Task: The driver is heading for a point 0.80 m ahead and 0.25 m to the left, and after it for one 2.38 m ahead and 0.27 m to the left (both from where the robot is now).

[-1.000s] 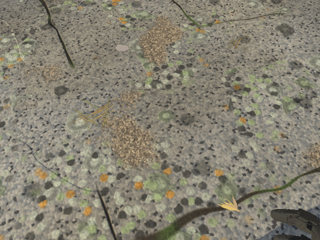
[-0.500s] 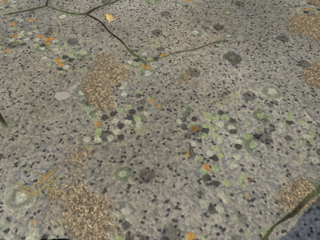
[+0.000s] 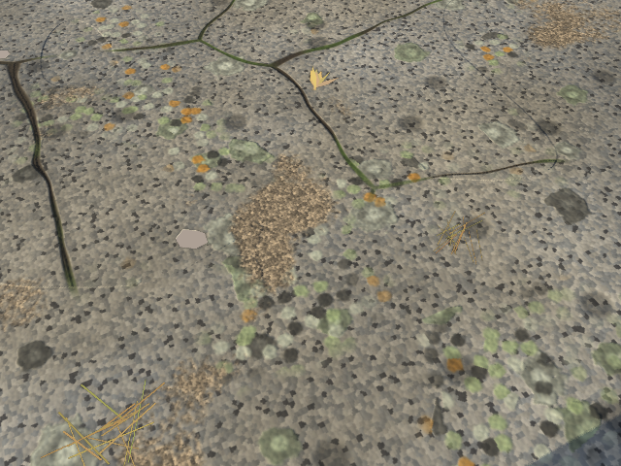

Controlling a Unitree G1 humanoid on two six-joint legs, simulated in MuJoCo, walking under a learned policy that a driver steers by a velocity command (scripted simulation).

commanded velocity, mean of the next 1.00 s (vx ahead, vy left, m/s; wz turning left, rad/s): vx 0.50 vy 0.00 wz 0.53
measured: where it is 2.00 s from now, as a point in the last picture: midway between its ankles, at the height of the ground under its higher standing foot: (224, 348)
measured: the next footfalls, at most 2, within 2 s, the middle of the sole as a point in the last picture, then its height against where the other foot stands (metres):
left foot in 0.18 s outside the picture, level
right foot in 0.66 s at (349, 424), level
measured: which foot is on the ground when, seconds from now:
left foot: up 0.00-0.16, down 0.18-0.66, up 0.68-1.00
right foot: down 0.00-0.18, up 0.20-0.64, down 0.66-1.00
